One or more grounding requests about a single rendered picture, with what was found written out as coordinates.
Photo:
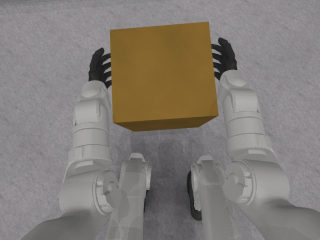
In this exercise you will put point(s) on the robot right forearm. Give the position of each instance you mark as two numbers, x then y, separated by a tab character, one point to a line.
246	137

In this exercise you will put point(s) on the robot left upper arm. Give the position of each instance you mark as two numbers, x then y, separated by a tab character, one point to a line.
86	202

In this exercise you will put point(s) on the robot right upper arm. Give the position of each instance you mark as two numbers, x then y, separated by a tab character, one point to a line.
261	190

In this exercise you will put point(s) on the robot left hand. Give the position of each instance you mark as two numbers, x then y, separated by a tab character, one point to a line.
96	72

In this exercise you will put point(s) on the robot right hand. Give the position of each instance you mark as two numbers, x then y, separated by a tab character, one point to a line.
227	58

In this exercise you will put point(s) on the carton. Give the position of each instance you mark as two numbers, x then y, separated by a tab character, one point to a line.
162	77

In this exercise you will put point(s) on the robot left forearm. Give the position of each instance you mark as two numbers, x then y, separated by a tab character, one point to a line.
90	143

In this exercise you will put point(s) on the right robot thigh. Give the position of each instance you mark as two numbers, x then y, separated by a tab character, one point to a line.
219	220

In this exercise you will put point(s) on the right robot shin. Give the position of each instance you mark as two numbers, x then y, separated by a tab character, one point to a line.
197	204

